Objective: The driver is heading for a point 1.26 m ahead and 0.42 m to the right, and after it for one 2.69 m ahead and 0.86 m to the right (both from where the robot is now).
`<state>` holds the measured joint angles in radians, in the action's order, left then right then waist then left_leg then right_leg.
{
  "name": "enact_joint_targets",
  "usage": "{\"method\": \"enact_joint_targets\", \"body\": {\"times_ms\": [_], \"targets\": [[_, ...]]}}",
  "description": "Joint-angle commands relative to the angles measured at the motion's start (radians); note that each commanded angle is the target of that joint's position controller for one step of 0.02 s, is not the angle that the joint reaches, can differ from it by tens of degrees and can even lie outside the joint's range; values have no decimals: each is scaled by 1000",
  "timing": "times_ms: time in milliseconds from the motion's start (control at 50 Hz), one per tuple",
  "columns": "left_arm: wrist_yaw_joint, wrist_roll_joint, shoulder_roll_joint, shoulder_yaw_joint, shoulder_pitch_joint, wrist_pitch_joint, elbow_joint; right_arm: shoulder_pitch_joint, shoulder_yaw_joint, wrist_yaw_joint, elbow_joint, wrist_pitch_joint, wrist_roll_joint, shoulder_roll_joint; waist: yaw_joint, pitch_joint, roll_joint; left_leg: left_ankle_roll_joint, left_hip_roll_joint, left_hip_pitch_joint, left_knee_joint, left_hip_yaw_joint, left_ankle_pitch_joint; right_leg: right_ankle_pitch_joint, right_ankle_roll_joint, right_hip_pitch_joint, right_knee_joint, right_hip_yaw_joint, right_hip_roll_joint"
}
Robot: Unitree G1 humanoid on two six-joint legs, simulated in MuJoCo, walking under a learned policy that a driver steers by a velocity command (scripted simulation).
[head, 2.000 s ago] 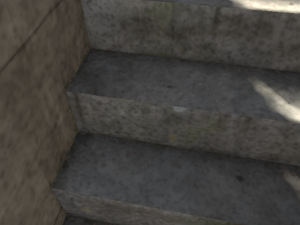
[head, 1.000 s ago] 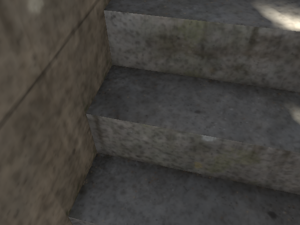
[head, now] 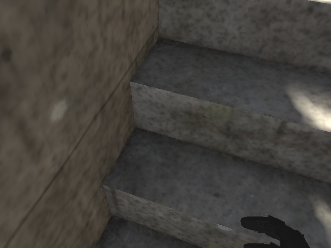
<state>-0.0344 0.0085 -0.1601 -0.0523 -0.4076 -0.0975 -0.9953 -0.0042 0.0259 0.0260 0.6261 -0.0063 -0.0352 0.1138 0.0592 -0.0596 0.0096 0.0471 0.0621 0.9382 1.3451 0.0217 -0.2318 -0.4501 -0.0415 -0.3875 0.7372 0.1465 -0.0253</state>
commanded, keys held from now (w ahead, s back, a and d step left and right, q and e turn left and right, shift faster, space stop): w+e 1.00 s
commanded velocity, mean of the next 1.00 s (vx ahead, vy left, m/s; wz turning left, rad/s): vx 0.50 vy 0.00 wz -0.47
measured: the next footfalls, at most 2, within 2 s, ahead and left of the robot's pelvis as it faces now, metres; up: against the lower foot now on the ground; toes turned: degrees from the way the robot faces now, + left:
left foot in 0.10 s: +0.13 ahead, +0.16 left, +0.00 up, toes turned +4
right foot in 0.56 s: +0.26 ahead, -0.01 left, +0.20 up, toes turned -11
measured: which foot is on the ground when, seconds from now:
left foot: up 0.00-0.08, down 0.10-0.56, up 0.58-0.90, down 0.92-1.00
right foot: down 0.00-0.12, up 0.14-0.54, down 0.56-0.92, up 0.94-1.00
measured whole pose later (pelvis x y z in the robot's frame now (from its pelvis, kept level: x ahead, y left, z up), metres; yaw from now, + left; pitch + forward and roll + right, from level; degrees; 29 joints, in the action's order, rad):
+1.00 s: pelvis +0.38 +0.03 +0.29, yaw -29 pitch +8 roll +2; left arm 0.19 0.03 -0.20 -0.06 -0.43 -0.01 -0.94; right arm -0.03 0.11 0.07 0.57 0.00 -0.06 0.07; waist -0.02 -0.16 0.30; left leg 0.04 0.01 0.96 1.39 -0.02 -0.59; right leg 0.07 -0.12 -0.63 1.45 0.23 -0.20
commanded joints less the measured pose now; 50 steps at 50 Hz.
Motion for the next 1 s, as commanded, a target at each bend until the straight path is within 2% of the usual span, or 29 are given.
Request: {"method": "enact_joint_targets", "body": {"times_ms": [20, 60, 100, 120, 140, 180, 240, 280, 320, 360, 420, 500, 520, 540, 560, 600, 640, 660, 680, 720, 820, 840, 860, 900, 920, 940, 960, 980, 1000], "targets": [[111, -17, -204, -40, 217, -32, 165, 85, -66, 65, 28, 32, -11, 132, -161, 39, 94, -6, 35, -433, -182, 54, 70, -18, -199, -279, -375, 221, 199], [132, -41, -204, -55, 67, -25, 106, 21, -66, 32, -21, 16, 1, 105, -127, 17, 93, -13, -28, -331, -548, 148, 69, 591, -282, 117, -256, 224, 224], [185, 42, -162, -74, -59, 2, 67, 208, -100, 24, 34, -38, 50, 147, -129, -141, 56, 21, -46, -709, -844, 92, 243, 1062, -232, 183, 69, 116, 132], [206, 35, -43, -55, -103, 13, 66, 393, -131, 32, 64, -36, 12, 189, -166, -212, -17, 114, 38, -947, -795, -26, 452, 880, -180, -52, 426, 89, 46], [218, 64, 134, 0, -180, 19, 108, 528, -147, 61, 154, -40, -5, 258, -100, -237, -363, 320, 222, -1170, -753, -328, 888, 153, -124, -511, 929, 81, -130], [177, 10, 4, 1, 136, 36, 218, 557, -72, 115, 263, -12, -49, 102, -159, -48, -198, 285, 334, -1096, -991, -533, 47, 192, -136, -1151, 1693, 114, -101], [85, -37, 2, 32, 226, 93, 290, 385, 19, 128, 340, -19, -42, -59, -23, -34, 32, 247, 360, -856, -1062, -286, 163, 234, -166, -1202, 1830, 78, 21], [76, -52, 16, 62, 282, 129, 349, 435, 14, 131, 427, -21, -86, 19, -16, -41, 43, 217, 330, -833, -1102, -146, 241, 167, -201, -1300, 1880, 31, 32], [59, -60, -55, 57, 340, 152, 388, 266, 14, 143, 411, -65, -80, 46, 73, -27, 108, 115, 205, -572, -1190, 81, 266, 169, -220, -1069, 1432, -56, 81], [87, -62, -122, 53, 554, 196, 455, 347, -10, 118, 444, -56, -76, 156, 12, -99, -68, 113, 175, -484, -1248, 126, 286, 179, -197, -971, 1228, -192, 137], [160, -44, -21, 96, 443, 213, 367, 432, -45, 132, 458, -34, -35, 322, 63, -122, -77, 27, 245, -691, -1152, 165, 1447, 97, -241, -871, 1219, -352, 40], [188, -54, -102, 81, 508, 245, 432, 503, -91, 137, 476, -27, -36, 432, 37, -214, -248, 108, 369, -1152, -978, 123, 2400, -158, -154, -760, 716, -420, -125], [84, 89, -80, 54, 423, 221, 282, 274, -80, -101, 251, -83, 157, 190, 25, -287, 112, -60, 242, -1079, -832, 212, 1970, -232, -129, -341, 549, -358, -219], [29, 82, -90, 54, 357, 221, 296, 270, -78, -148, 223, -96, 163, 268, 39, -271, -35, -15, 297, -1010, -695, 153, 1901, -329, -135, -258, 415, -303, -242], [-5, 47, -98, 51, 371, 213, 296, 275, -93, -139, 201, -93, 153, 284, 53, -254, -54, 25, 247, -915, -529, 148, 1541, -251, -168, -180, 254, -202, -234], [-31, 10, -212, 4, 581, 207, 300, 185, -35, -67, 93, -104, 68, 121, 4, -48, 210, -66, -76, -408, -93, 118, 325, 192, -382, -135, -4, 136, -112], [-51, 41, -279, -36, 392, 156, 261, 110, -42, -62, 26, -119, 74, 103, 72, -46, 131, -101, -237, -76, 744, -4, -161, 685, -558, -38, -175, 373, 49], [55, -81, -201, 14, -33, 86, 319, 124, -120, 58, 98, -60, -26, 338, 289, -62, -234, -40, -209, 203, 1158, -318, -291, 811, -489, 179, -41, 673, 223], [116, -97, -246, 0, -130, 47, 191, -20, -121, 94, 0, -66, -48, 312, 246, 13, -59, -15, -214, 531, 1334, -343, -502, 843, -485, 318, -26, 757, 260], [179, -45, -174, 23, -144, 19, 33, -117, -90, 44, -145, -71, -77, 252, 59, 57, -107, 28, -141, 630, 1192, -317, -642, 779, -330, 350, -31, 536, 204], [158, 34, -197, -17, -162, -11, 15, -256, -34, -32, -367, -72, -61, 215, -123, 73, -185, 130, -90, 441, 935, -161, -656, 505, -207, -88, -274, 340, 9], [163, 29, -279, -34, 22, -3, 117, -263, -30, -34, -432, -60, -73, 234, -232, 22, -237, 126, -40, 18, 476, -100, -445, 463, -181, -414, -363, 265, -85], [181, -6, -420, -65, 118, 10, 156, -402, 0, -13, -454, -27, -28, 210, -266, -70, -156, -15, -84, -487, 212, 16, -574, 844, -295, -780, -572, 324, -4], [187, -4, -475, -57, 185, 40, 225, -8, 9, 53, -221, 26, 42, 174, -365, -208, -102, -83, -182, -963, 66, 55, -214, 1576, -308, -825, -363, 292, 6], [190, 18, -343, -30, 165, 64, 216, 417, -27, 55, -33, 39, -1, 216, -451, -358, -233, -13, -157, -1115, -419, -85, -92, 1579, -260, -629, 32, 221, -69], [227, 73, -161, -2, -17, 79, 220, 583, -81, 36, 61, 33, -68, 417, -319, -468, -619, 329, 205, -1072, -718, -906, -69, 634, -122, -632, 598, 226, -188], [241, 43, -263, -19, -39, 78, 181, 493, -79, 21, 12, 38, -58, 396, -327, -342, -459, 395, 241, -902, -852, -1185, -494, 599, -35, -697, 970, 291, -111], [228, 6, -195, -6, 60, 45, 226, 337, -88, 23, 37, 27, -9, 408, -221, -83, -506, 368, 213, -725, -850, -914, -558, 561, -32, -871, 1192, 155, -90], [207, -3, -162, 17, 0, 33, 212, 247, -78, 33, 68, 10, -6, 333, -150, -74, -356, 323, 220, -662, -826, -764, -487, 611, -46, -883, 1262, 132, -61]]}}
